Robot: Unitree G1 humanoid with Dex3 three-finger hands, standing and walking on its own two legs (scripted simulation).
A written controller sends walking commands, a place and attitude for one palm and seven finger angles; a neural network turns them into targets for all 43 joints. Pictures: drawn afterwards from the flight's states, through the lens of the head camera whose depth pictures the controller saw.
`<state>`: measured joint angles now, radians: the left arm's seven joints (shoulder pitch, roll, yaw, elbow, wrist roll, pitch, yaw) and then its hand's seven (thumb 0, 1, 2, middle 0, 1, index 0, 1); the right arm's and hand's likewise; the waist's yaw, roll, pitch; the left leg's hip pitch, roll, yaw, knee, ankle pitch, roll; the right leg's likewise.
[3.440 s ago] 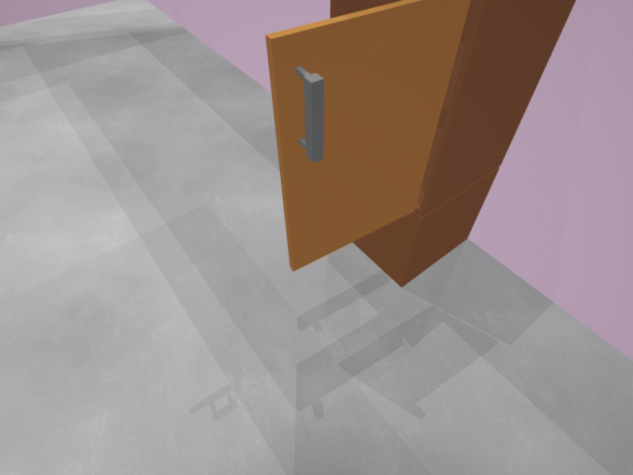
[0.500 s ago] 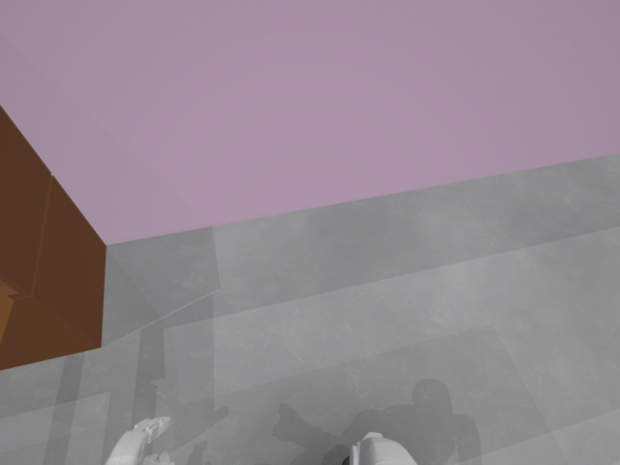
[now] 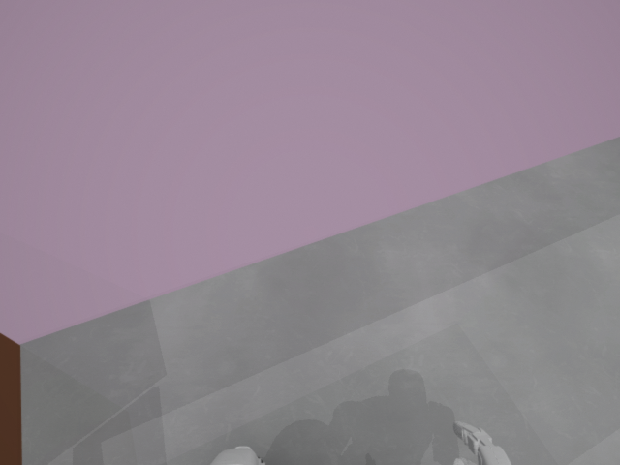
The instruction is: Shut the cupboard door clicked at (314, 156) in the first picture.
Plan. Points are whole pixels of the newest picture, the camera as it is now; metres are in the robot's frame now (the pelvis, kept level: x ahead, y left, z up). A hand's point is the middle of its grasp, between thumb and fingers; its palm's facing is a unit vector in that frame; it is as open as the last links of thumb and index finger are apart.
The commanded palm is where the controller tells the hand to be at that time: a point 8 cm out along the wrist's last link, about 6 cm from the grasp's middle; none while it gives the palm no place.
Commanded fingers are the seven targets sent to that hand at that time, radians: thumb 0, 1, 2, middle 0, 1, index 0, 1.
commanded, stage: walk to a spot facing it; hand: left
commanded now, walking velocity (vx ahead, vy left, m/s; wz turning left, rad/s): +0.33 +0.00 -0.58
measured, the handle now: out of the picture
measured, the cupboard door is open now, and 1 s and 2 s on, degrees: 84 84 84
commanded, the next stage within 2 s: turn to face it in 0.32 s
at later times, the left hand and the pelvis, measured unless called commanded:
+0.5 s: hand (281, 289) +0.41 +0.09 -0.15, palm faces -0.30 -0.92 -0.26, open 7.4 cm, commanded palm none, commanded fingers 0.00 0.90 0.90 -0.20 -0.30 -0.20 -0.30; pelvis +0.22 -0.07 +0.00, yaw -16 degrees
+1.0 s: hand (283, 264) +0.47 +0.09 -0.16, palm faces -0.02 -0.97 -0.23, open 7.3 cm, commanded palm none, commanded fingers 0.00 0.90 0.90 -0.20 -0.30 -0.20 -0.30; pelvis +0.37 -0.10 +0.01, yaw -2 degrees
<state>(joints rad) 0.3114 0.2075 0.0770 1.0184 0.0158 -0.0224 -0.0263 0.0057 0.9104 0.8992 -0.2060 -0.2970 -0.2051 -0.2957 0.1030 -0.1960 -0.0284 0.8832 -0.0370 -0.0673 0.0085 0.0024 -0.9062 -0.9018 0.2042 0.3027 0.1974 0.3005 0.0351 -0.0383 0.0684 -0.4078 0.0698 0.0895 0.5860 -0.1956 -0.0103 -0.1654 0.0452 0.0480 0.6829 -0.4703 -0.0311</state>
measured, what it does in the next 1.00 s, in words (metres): walks ahead: right foot, then left foot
